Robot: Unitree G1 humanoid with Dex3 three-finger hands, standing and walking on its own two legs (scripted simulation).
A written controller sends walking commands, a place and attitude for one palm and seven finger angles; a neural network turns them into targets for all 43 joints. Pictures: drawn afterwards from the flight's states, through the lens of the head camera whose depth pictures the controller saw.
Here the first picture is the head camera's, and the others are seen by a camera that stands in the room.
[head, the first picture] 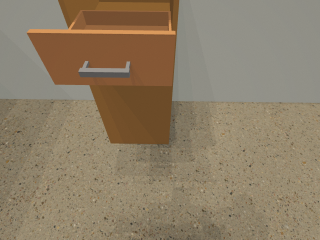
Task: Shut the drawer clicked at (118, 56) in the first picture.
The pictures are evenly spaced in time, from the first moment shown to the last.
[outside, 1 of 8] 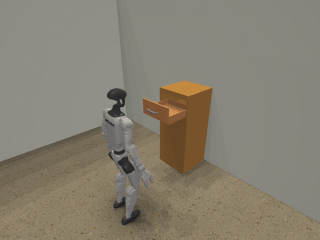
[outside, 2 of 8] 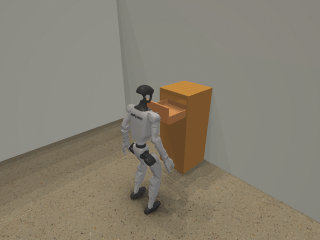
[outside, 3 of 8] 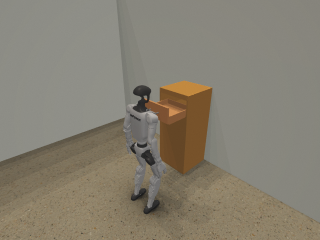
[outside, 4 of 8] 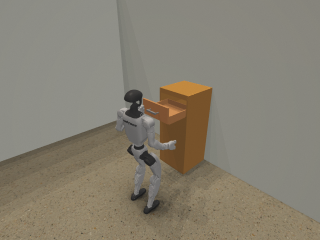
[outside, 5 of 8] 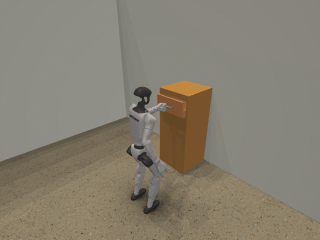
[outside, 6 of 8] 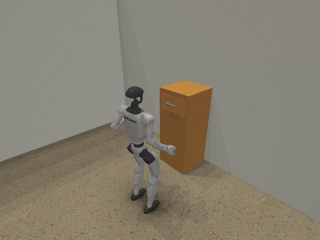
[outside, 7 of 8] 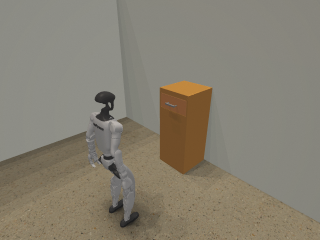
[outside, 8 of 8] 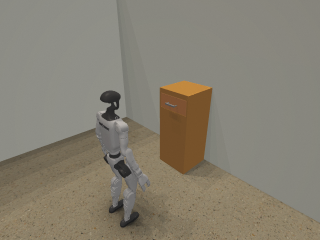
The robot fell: no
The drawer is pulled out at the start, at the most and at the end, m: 0.28 0.28 0.00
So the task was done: yes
